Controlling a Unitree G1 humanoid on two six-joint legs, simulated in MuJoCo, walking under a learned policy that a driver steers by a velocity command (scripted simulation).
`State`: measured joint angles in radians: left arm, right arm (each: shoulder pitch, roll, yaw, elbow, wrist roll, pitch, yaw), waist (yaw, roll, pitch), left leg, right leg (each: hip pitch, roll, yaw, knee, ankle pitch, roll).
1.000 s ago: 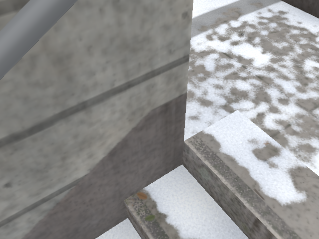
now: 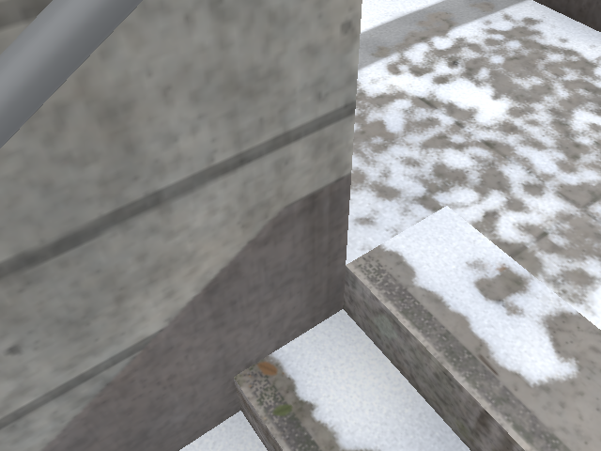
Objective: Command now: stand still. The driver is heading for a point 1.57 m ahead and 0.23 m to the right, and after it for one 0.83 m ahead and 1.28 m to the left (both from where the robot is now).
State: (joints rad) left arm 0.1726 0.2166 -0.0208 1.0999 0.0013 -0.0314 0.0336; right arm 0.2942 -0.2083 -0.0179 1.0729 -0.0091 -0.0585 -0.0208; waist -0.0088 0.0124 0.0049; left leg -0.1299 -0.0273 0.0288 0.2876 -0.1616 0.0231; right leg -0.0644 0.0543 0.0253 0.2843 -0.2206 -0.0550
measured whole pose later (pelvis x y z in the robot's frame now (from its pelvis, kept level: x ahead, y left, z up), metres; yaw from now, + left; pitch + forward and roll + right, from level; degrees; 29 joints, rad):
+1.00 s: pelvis +0.00 +0.00 +0.00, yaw +0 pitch +0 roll +1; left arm 0.17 0.22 -0.02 1.10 0.00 -0.03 0.04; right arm 0.29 -0.21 -0.02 1.06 -0.01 -0.06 -0.02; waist -0.01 0.01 0.01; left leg -0.13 -0.03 0.02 0.29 -0.16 0.02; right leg -0.07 0.05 0.03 0.29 -0.22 -0.05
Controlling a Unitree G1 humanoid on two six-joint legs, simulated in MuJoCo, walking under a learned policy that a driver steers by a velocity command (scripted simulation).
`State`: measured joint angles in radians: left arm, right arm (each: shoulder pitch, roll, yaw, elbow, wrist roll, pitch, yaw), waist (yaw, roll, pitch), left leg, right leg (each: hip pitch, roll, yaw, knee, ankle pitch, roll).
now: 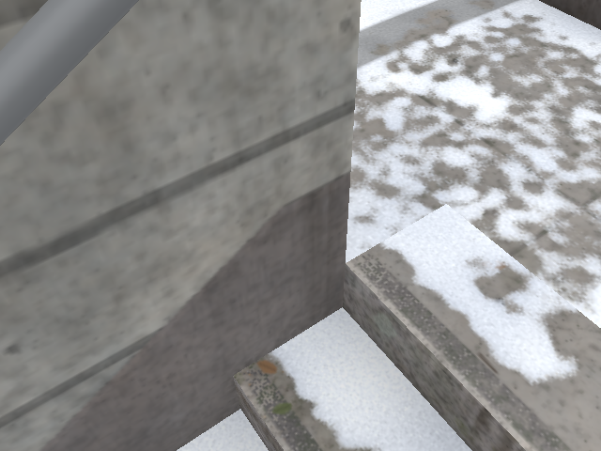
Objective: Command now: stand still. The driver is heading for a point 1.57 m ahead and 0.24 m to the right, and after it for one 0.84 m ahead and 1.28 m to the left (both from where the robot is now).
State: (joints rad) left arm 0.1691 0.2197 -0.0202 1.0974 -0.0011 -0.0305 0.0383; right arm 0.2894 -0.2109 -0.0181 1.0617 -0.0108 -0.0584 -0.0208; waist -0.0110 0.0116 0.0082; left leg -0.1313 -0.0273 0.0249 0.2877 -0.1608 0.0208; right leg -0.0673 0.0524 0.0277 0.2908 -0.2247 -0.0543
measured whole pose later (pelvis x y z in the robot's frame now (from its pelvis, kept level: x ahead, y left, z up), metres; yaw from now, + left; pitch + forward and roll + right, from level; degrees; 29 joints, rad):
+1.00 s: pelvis +0.00 +0.00 +0.00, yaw +0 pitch +0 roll +1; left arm 0.17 0.22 -0.02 1.09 0.00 -0.03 0.04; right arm 0.28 -0.21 -0.02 1.05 -0.01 -0.06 -0.02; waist -0.01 0.01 0.01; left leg -0.13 -0.02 0.02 0.29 -0.17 0.01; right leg -0.06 0.06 0.03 0.28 -0.23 -0.06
